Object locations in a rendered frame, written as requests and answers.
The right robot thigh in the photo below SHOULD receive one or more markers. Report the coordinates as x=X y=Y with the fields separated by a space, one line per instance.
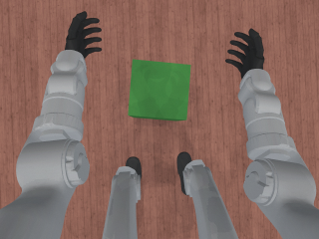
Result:
x=212 y=218

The robot left foot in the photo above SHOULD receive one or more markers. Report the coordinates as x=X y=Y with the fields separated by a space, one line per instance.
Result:
x=134 y=163

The robot left forearm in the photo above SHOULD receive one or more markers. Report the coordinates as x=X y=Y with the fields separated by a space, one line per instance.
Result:
x=63 y=102

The right robot upper arm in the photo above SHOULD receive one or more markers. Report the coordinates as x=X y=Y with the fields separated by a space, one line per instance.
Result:
x=285 y=192

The robot right forearm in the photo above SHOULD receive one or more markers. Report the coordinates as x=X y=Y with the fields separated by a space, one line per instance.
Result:
x=264 y=121

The right robot hand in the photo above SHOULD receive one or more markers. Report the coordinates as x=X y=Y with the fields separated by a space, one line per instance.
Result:
x=253 y=58

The left robot hand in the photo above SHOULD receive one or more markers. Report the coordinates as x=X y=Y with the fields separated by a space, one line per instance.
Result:
x=76 y=35

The carton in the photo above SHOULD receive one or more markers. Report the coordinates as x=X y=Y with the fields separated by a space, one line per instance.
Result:
x=159 y=90

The left robot upper arm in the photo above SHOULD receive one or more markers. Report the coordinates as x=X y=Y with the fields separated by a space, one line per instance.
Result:
x=48 y=173

